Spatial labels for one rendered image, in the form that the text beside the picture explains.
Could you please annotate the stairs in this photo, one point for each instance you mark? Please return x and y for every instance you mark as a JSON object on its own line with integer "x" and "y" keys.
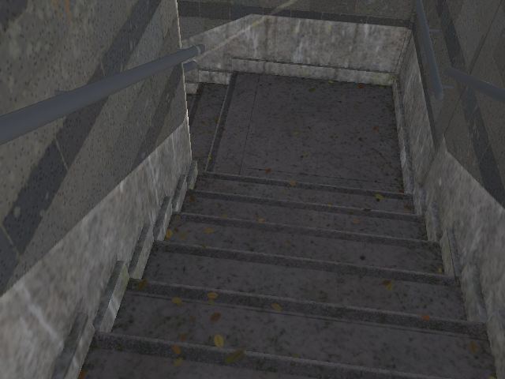
{"x": 262, "y": 278}
{"x": 203, "y": 111}

